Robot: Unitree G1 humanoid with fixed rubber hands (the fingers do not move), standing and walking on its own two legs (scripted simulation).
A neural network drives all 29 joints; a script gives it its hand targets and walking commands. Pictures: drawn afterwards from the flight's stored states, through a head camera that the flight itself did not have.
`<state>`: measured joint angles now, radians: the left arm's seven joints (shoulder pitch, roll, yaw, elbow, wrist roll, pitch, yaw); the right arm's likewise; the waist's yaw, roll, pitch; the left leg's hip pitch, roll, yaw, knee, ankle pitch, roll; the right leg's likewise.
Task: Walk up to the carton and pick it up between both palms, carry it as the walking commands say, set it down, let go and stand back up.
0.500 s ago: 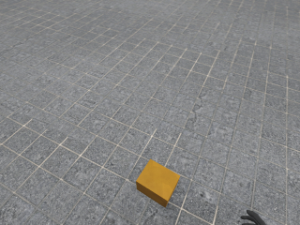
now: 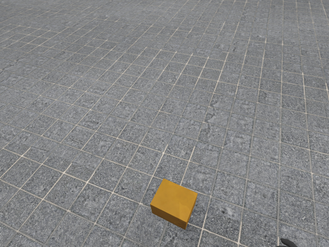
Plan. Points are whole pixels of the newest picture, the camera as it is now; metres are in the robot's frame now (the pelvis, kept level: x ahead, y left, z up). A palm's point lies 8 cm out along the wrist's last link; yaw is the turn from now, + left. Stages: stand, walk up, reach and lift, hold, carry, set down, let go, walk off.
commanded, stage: walk up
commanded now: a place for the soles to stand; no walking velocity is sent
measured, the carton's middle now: (174, 203) +0.48 -0.02 -0.70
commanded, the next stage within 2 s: none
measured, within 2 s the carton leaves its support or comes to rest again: neither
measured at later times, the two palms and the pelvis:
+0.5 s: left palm out of the picture +0.22 +0.46 -0.08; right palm out of the picture +0.07 -0.19 -0.16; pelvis +0.08 +0.13 -0.04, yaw -16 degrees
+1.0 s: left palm (45, 175) +0.37 +0.41 -0.11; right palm out of the picture +0.01 -0.13 -0.13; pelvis +0.11 +0.19 -0.03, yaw -28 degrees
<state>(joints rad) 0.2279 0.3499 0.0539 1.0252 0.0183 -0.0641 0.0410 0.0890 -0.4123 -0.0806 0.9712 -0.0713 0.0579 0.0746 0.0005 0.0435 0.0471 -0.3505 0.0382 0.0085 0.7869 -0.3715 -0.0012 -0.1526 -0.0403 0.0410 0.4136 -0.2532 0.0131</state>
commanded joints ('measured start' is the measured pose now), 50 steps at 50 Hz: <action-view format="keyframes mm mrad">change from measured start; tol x32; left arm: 1 68 394 107 -108 6 -32 57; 21 365 319 82 -184 7 -30 42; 50 -37 321 69 -267 18 51 -44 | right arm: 1 -107 -182 -63 -201 -7 8 27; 11 265 -326 -165 -282 -31 -8 19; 50 109 -179 3 -206 90 -81 -121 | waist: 1 9 -86 -7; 9 -40 -222 -33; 12 -127 258 -76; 28 -5 -277 -25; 42 -20 216 -66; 50 9 -166 -131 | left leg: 1 -294 93 -164 184 26 2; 11 352 103 -199 -352 -143 106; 14 4 325 -427 -551 -440 248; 19 -70 193 -70 -266 55 186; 24 -276 72 -132 341 -200 18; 40 139 318 -207 -218 721 231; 46 -30 189 27 17 478 83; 48 -112 35 55 212 -266 29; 50 -98 58 15 151 -250 39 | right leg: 1 154 -294 370 -111 28 -227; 8 -202 -170 259 82 61 -200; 13 -556 20 -28 795 -327 -64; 19 -96 68 -158 301 -170 -21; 22 120 -285 582 -81 -216 -151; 31 -225 -97 163 238 376 -183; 36 -419 71 61 760 -339 -31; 50 -36 -175 247 137 323 -280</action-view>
